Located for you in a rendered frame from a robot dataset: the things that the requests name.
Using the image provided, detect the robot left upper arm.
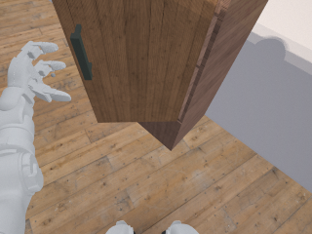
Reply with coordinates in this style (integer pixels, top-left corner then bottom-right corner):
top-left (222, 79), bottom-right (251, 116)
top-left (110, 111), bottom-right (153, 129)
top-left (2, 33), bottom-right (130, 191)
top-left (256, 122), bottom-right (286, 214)
top-left (0, 152), bottom-right (44, 234)

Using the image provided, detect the robot left forearm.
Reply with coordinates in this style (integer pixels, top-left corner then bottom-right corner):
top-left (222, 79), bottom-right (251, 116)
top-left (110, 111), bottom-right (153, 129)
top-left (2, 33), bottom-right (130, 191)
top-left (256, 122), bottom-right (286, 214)
top-left (0, 87), bottom-right (35, 157)

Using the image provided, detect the handle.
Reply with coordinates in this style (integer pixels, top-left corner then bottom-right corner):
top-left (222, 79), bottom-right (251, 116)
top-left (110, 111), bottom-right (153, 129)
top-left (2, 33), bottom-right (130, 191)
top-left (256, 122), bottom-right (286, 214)
top-left (70, 23), bottom-right (93, 81)

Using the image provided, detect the robot thigh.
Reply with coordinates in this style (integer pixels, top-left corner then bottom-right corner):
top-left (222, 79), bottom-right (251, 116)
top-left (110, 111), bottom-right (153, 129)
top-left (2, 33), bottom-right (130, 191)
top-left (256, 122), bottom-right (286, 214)
top-left (165, 223), bottom-right (199, 234)
top-left (105, 224), bottom-right (134, 234)

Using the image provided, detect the cupboard door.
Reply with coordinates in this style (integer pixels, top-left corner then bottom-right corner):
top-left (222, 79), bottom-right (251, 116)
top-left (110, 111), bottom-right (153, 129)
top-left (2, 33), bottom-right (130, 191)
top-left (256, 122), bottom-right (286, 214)
top-left (52, 0), bottom-right (218, 123)

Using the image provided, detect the right robot thigh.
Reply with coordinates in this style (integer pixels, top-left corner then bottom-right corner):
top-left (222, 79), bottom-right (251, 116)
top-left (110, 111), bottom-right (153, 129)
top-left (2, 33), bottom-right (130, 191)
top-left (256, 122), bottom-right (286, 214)
top-left (165, 223), bottom-right (199, 234)

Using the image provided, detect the robot left hand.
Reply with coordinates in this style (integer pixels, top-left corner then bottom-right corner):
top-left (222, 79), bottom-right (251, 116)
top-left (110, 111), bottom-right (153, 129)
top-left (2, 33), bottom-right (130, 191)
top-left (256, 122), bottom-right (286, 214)
top-left (7, 41), bottom-right (71, 102)

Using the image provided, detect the left robot thigh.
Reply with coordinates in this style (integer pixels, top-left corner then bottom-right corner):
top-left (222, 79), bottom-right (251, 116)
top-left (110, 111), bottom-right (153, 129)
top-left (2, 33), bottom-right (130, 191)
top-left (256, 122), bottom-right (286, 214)
top-left (105, 224), bottom-right (134, 234)

